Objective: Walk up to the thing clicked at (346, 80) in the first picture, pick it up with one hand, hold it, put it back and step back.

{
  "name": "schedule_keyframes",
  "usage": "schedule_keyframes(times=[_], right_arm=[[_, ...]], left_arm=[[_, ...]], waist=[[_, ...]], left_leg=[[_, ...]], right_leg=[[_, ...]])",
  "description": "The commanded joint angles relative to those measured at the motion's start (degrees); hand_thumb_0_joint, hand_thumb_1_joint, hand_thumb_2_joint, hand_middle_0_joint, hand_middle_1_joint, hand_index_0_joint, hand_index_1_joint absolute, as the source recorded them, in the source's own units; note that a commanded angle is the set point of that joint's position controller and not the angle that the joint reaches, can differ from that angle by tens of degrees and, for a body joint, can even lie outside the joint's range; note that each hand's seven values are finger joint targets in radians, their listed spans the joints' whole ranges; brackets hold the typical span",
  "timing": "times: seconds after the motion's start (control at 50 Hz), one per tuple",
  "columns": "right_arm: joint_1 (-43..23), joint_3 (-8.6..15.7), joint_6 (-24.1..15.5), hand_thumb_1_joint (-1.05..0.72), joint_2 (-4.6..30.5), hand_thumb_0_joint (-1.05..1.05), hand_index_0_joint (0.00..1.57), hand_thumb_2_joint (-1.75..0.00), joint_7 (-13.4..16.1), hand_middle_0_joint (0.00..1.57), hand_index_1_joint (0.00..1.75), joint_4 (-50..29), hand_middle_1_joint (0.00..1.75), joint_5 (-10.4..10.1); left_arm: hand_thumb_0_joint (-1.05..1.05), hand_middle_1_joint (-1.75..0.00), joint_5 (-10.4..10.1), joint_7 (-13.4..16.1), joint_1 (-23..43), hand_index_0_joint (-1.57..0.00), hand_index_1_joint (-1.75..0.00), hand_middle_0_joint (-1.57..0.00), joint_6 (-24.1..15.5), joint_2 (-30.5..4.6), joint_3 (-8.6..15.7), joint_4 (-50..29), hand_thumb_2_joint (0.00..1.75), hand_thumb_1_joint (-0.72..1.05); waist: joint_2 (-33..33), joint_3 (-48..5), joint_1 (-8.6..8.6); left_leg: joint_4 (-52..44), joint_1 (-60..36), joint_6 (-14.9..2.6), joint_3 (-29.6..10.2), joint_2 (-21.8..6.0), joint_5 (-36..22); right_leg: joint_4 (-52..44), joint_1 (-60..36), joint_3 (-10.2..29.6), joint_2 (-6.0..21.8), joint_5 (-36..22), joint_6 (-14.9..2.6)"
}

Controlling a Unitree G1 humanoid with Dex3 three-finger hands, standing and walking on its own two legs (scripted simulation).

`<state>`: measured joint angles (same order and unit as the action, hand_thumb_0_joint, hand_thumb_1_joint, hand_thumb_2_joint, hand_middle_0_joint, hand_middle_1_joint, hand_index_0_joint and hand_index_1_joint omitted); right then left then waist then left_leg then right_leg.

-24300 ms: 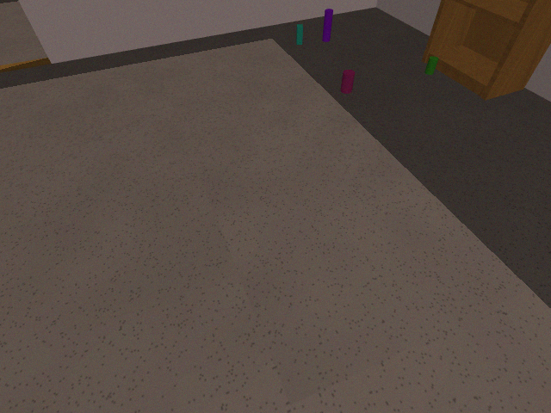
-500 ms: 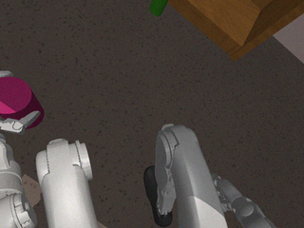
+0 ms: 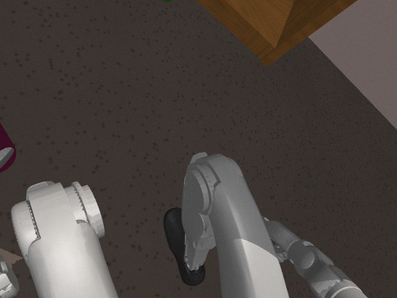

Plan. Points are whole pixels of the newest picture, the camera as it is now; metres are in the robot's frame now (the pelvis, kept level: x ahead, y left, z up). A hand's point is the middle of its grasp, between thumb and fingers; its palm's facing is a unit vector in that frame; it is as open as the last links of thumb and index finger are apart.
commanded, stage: lower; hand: left
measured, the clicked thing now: out of the picture +0.42 +0.29 -0.17
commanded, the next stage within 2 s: loosen in 0.82 s
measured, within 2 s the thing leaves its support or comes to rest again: rests again in 0.72 s
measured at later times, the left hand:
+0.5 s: hand out of the picture +0.42 +0.30 -0.17, palm faces +0.38 -0.92 +0.02, open 11.3 cm
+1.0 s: hand out of the picture +0.42 +0.30 -0.18, palm faces +0.40 -0.92 +0.02, open 11.3 cm
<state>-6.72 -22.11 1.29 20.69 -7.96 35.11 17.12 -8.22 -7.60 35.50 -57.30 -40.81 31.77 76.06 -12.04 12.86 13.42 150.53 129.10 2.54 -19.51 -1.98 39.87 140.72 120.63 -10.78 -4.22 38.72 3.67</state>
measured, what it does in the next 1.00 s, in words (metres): stands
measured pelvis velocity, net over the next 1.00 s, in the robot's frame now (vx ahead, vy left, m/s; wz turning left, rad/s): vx -0.01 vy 0.01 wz -0.06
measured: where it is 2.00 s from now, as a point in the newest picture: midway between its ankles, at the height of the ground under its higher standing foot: (139, 281)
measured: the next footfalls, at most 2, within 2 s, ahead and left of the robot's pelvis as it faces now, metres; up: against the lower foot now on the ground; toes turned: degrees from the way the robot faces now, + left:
none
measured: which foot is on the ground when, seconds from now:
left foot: down 0.00-1.00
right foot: down 0.00-1.00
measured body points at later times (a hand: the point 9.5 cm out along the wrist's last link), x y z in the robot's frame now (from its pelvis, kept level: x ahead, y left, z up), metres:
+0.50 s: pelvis -0.01 +0.01 +0.00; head +0.22 +0.19 +0.34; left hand +0.39 +0.34 -0.17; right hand +0.16 -0.24 -0.04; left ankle +0.08 +0.14 -0.25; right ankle +0.12 -0.12 -0.25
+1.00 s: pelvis -0.01 +0.01 +0.00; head +0.22 +0.20 +0.33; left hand +0.39 +0.34 -0.18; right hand +0.16 -0.23 -0.03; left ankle +0.08 +0.14 -0.25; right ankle +0.12 -0.12 -0.25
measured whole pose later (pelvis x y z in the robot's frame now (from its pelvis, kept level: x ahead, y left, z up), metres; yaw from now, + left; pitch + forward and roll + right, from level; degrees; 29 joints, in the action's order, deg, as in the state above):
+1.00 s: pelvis -0.01 +0.01 +0.00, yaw -4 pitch +11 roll -18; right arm -10.8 -30.2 1.0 21.0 -8.3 31.4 21.0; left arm -6.7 0.0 35.1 -64.2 -47.8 30.7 82.9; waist -16.9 17.9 14.0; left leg 153.5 127.1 1.0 -24.2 -2.5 40.6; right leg 139.0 116.8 -14.1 -6.6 37.1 4.5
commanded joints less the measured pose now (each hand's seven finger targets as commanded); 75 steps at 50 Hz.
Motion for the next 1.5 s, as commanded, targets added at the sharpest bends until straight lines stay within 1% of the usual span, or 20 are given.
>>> schedule_keyframes(times=[0.0,0.1,0.16,0.2,0.28,0.38,0.44,0.56,0.6,0.64,0.8,0.86,0.9,0.92,1.04,1.1,1.16,1.2,1.28,1.48], right_arm=[[2.57,4.65,0.15,-0.92,18.77,0.0,0.2,-0.91,1.2,0.2,0.3,-1.63,0.3,0.98],[1.0,3.37,0.17,-0.91,19.27,0.0,0.2,-0.91,1.21,0.2,0.3,-2.46,0.3,1.52],[0.44,2.88,0.12,-0.91,19.95,0.0,0.2,-0.91,1.27,0.2,0.3,-2.63,0.3,1.78],[0.06,2.59,0.17,-0.91,20.04,0.0,0.2,-0.9,1.27,0.2,0.3,-3.07,0.3,1.99],[-0.48,1.67,0.1,-0.91,20.1,0.0,0.2,-0.9,1.25,0.2,0.3,-3.24,0.3,2.34],[-0.71,1.49,0.05,-0.9,20.57,0.0,0.2,-0.9,1.11,0.2,0.3,-3.28,0.3,2.81],[-0.73,0.96,0.33,-0.91,20.54,0.0,0.2,-0.9,1.02,0.2,0.3,-3.31,0.3,3.02],[-1.67,0.52,0.29,-0.91,20.68,0.0,0.2,-0.9,0.91,0.2,0.3,-3.79,0.3,3.2],[-1.67,0.4,0.22,-0.91,20.78,0.0,0.2,-0.9,0.89,0.2,0.3,-3.71,0.3,3.33],[-2.04,0.19,0.25,-0.9,20.69,0.0,0.2,-0.9,0.89,0.2,0.3,-3.87,0.3,3.36],[-2.09,-0.51,0.47,-0.9,20.9,0.0,0.2,-0.9,0.91,0.2,0.3,-4.0,0.3,3.84],[-2.56,-0.73,0.59,-0.9,20.87,0.0,0.2,-0.9,0.89,0.2,0.3,-4.29,0.3,4.0],[-2.42,-1.06,0.49,-0.9,20.67,0.0,0.2,-0.9,0.92,0.2,0.3,-4.19,0.3,4.18],[-2.72,-1.09,0.41,-0.91,20.87,0.0,0.2,-0.9,1.04,0.2,0.3,-4.13,0.3,4.06],[-2.79,-1.21,0.48,-0.92,21.18,0.0,0.2,-0.9,0.92,0.2,0.3,-4.28,0.3,4.27],[-2.59,-1.35,0.61,-0.92,20.96,0.0,0.2,-0.9,0.86,0.2,0.3,-4.41,0.3,4.38],[-2.63,-1.26,0.62,-0.93,21.05,0.0,0.2,-0.9,0.86,0.2,0.3,-4.55,0.3,4.22],[-2.81,-1.1,0.62,-0.93,21.05,0.0,0.2,-0.9,0.9,0.2,0.3,-4.71,0.3,4.23],[-3.08,-1.13,0.51,-0.93,20.96,0.0,0.2,-0.91,0.86,0.2,0.3,-4.95,0.3,3.97],[-2.99,-1.32,0.52,-0.9,20.99,0.0,0.2,-0.9,1.1,0.2,0.3,-4.65,0.3,4.06]], left_arm=[[0.0,-1.3,-0.27,0.81,11.88,-1.18,-1.29,-1.15,-5.48,-12.05,0.63,-8.02,1.16,0.1],[0.0,-1.3,-0.23,1.61,12.35,-1.19,-1.29,-1.16,-6.54,-13.48,0.32,-6.12,1.15,0.07],[0.0,-1.3,0.05,2.03,12.4,-1.19,-1.29,-1.16,-7.33,-14.47,0.65,-5.5,1.15,0.09],[0.0,-1.3,-0.03,2.19,11.75,-1.19,-1.29,-1.17,-7.49,-12.95,-0.16,-4.47,1.16,0.13],[0.0,-1.28,0.16,3.04,11.86,-1.17,-1.27,-1.15,-8.25,-15.31,0.15,-4.73,1.15,0.1],[0.0,-1.29,0.42,4.09,11.29,-1.18,-1.29,-1.16,-8.86,-13.69,-0.8,-4.18,1.17,0.11],[0.0,-1.27,0.91,4.79,11.51,-1.16,-1.26,-1.14,-9.24,-15.43,-0.47,-4.04,1.15,0.09],[0.0,-1.29,1.13,5.89,11.89,-1.19,-1.29,-1.17,-9.65,-15.58,-0.96,-3.57,1.17,0.09],[0.0,-1.3,1.05,6.02,12.34,-1.19,-1.3,-1.17,-9.86,-14.92,-1.38,-3.17,1.19,0.11],[0.0,-1.28,1.37,6.46,11.54,-1.17,-1.28,-1.15,-10.01,-15.68,-1.06,-2.73,1.18,0.12],[0.0,-1.28,1.58,7.18,10.44,-1.18,-1.29,-1.16,-10.71,-16.16,-0.84,-1.54,1.2,0.14],[0.0,-1.28,1.64,7.4,10.54,-1.18,-1.29,-1.16,-10.86,-16.12,-0.96,-1.14,1.2,0.14],[0.0,-1.26,1.41,7.49,10.54,-1.15,-1.26,-1.13,-11.19,-16.72,-0.74,-1.51,1.18,0.12],[0.0,-1.22,1.61,7.54,10.93,-1.2,-1.22,-1.19,-11.17,-17.08,-0.94,-1.2,1.1,0.08],[0.0,-0.82,1.59,7.89,11.44,-0.92,-0.8,-0.9,-11.62,-17.18,-0.67,-1.55,0.62,-0.17],[0.0,-0.58,1.88,7.91,10.86,-0.68,-0.58,-0.66,-11.48,-17.24,-0.95,-1.03,0.45,-0.4],[0.0,-0.42,1.87,7.76,9.9,-0.52,-0.43,-0.52,-11.12,-16.91,-1.0,-0.19,0.3,-0.51],[0.0,-0.37,1.51,7.68,10.01,-0.47,-0.37,-0.47,-10.94,-15.84,-1.28,-0.43,0.25,-0.57],[0.0,-0.29,1.65,7.83,10.0,-0.39,-0.3,-0.4,-10.84,-17.11,-1.08,-0.71,0.2,-0.61],[0.0,-0.05,1.41,7.9,10.56,-0.09,-0.06,-0.09,-11.11,-16.8,-0.94,-0.43,0.09,-0.56]], waist=[[27.48,-34.88,2.87],[25.53,-32.91,3.77],[27.6,-32.26,4.18],[27.27,-31.21,4.78],[27.61,-30.74,4.43],[27.97,-29.5,5.61],[29.14,-30.0,5.34],[28.09,-28.0,5.62],[28.22,-27.8,6.39],[27.88,-27.01,5.78],[28.24,-27.13,6.22],[27.79,-26.36,6.48],[27.35,-27.5,6.21],[27.97,-26.2,6.5],[28.24,-25.93,7.06],[28.18,-25.97,6.8],[27.79,-25.73,6.48],[27.3,-25.26,6.6],[26.99,-24.75,6.1],[27.04,-24.63,6.73]], left_leg=[[-16.41,-23.82,-0.95,6.5,-2.39,-7.73],[-15.51,-21.64,-1.43,6.18,-2.46,-4.96],[-16.75,-23.87,-0.8,5.12,-2.7,-6.09],[-16.64,-23.87,-0.77,4.79,-2.81,-6.07],[-16.1,-23.37,-0.97,4.8,-2.83,-5.79],[-16.53,-24.71,-0.63,3.67,-3.14,-6.63],[-16.64,-25.21,-0.42,3.39,-3.14,-7.52],[-16.45,-24.06,-0.78,3.18,-3.37,-5.32],[-16.66,-24.59,-0.67,2.75,-3.42,-5.33],[-16.68,-23.91,-0.76,2.69,-3.51,-5.25],[-16.56,-25.48,-0.5,1.84,-3.83,-7.3],[-16.45,-24.62,-0.66,1.8,-3.83,-5.62],[-15.42,-24.21,-0.92,2.4,-3.68,-6.25],[-16.06,-24.09,-0.82,2.02,-3.81,-6.09],[-16.38,-24.92,-0.63,1.27,-4.06,-5.67],[-16.37,-24.78,-0.66,1.4,-4.0,-6.06],[-16.7,-24.65,-0.61,1.28,-4.04,-5.57],[-16.64,-24.37,-0.75,1.31,-4.08,-4.88],[-16.59,-23.74,-0.9,1.43,-4.08,-4.91],[-16.45,-23.71,-0.87,1.03,-4.11,-5.16]], right_leg=[[-11.67,-17.74,-6.55,-1.87,-12.48,-4.35],[-12.28,-17.96,-7.14,-2.24,-10.86,-4.09],[-11.18,-16.96,-8.17,-2.25,-11.34,-4.24],[-11.28,-16.76,-8.43,-2.33,-11.66,-4.15],[-11.63,-17.69,-8.52,-2.69,-11.71,-4.05],[-11.11,-17.03,-9.37,-2.82,-12.63,-3.98],[-10.96,-17.71,-9.66,-2.95,-13.06,-4.12],[-11.32,-17.03,-9.92,-3.26,-11.65,-3.93],[-11.33,-16.92,-10.23,-3.27,-11.77,-3.89],[-11.29,-16.76,-10.23,-3.34,-11.65,-3.92],[-10.93,-17.45,-10.74,-3.65,-13.3,-3.85],[-11.39,-17.35,-10.85,-3.79,-12.17,-3.8],[-11.84,-18.73,-10.55,-4.04,-12.76,-3.75],[-11.43,-17.57,-10.86,-3.92,-12.49,-3.82],[-11.22,-17.5,-11.21,-3.97,-12.46,-3.68],[-11.27,-17.67,-11.18,-3.99,-12.67,-3.77],[-11.3,-17.31,-11.3,-4.04,-12.16,-3.86],[-11.62,-17.12,-11.25,-4.13,-11.79,-3.78],[-11.68,-16.9,-11.2,-4.09,-11.64,-3.84],[-11.6,-16.79,-11.55,-4.19,-12.05,-3.8]])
